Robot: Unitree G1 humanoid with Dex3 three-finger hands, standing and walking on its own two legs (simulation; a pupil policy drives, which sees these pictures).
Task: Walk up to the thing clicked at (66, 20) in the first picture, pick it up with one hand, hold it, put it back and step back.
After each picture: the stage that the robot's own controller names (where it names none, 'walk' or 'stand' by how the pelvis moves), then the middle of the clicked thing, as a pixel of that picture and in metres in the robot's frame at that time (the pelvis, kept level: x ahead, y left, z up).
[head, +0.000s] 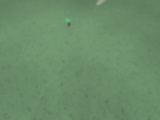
stand; (67, 23) +1.91 +0.12 -0.72
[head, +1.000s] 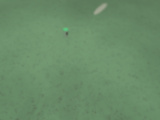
walk; (65, 32) +1.79 +0.11 -0.71
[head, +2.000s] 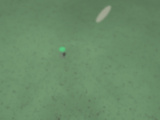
walk; (62, 52) +1.22 +0.14 -0.71
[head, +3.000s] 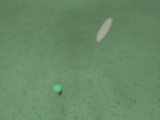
walk; (58, 91) +0.76 +0.19 -0.70
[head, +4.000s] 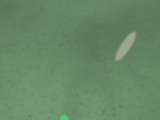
walk; out of the picture +0.47 +0.20 -0.70
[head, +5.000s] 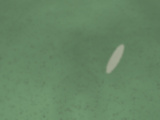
stand; out of the picture +0.39 +0.17 -0.72
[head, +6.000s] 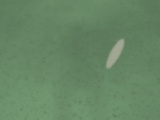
stand; out of the picture +0.40 +0.17 -0.72
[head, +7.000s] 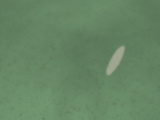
stand; out of the picture +0.38 +0.17 -0.73
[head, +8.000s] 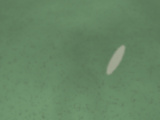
stand; out of the picture +0.38 +0.17 -0.73
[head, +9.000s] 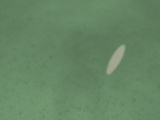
stand; out of the picture +0.37 +0.17 -0.73
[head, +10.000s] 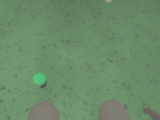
go down; (40, 81) +0.45 +0.19 -0.44
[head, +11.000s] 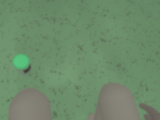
go down; (22, 65) +0.47 +0.21 -0.31
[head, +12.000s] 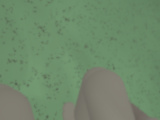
close in; out of the picture +0.45 +0.25 -0.23
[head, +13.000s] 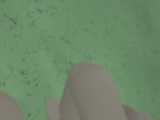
close; out of the picture +0.44 +0.27 -0.22
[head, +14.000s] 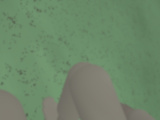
lift; out of the picture +0.43 +0.25 -0.23
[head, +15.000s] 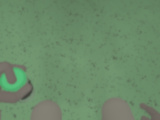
lift; (19, 86) +0.33 +0.20 -0.04
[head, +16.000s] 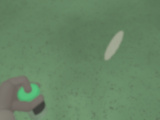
hold; (33, 102) +0.31 +0.17 -0.01
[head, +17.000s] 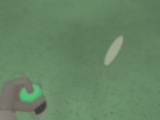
hold; (35, 102) +0.32 +0.17 -0.01
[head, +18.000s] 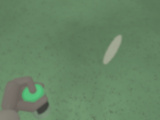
crouch; (37, 102) +0.32 +0.16 -0.01
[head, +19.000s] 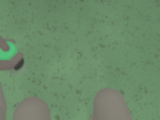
crouch; (11, 59) +0.45 +0.20 -0.10
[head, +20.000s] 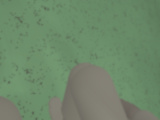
lower; out of the picture +0.43 +0.27 -0.23
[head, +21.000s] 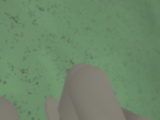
lower; out of the picture +0.43 +0.28 -0.23
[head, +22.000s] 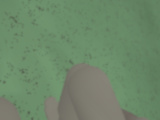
lower; out of the picture +0.44 +0.28 -0.23
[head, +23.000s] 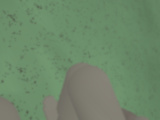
lower; out of the picture +0.44 +0.28 -0.23
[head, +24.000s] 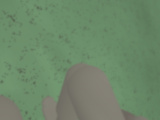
loosen; out of the picture +0.44 +0.26 -0.24
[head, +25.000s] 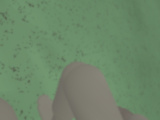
withdraw; out of the picture +0.43 +0.27 -0.24
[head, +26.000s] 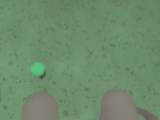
walk; (38, 71) +0.46 +0.19 -0.36
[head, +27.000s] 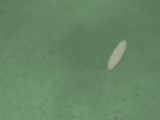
stand; out of the picture +0.38 +0.15 -0.66
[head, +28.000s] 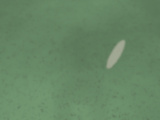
stand; out of the picture +0.40 +0.17 -0.67
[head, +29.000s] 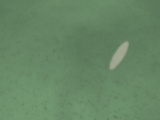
stand; out of the picture +0.40 +0.15 -0.70
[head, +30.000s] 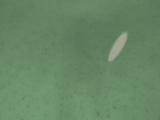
walk; out of the picture +0.41 +0.15 -0.71
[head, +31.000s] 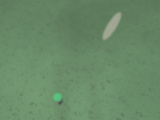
walk; (58, 99) +0.56 +0.17 -0.70
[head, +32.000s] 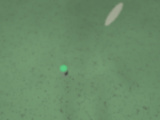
walk; (64, 71) +0.85 +0.17 -0.70
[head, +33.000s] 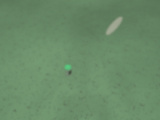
stand; (68, 70) +1.03 +0.14 -0.70
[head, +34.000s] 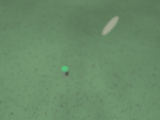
stand; (65, 72) +1.02 +0.15 -0.73
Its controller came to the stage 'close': yes
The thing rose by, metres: 0.70
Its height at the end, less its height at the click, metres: +0.00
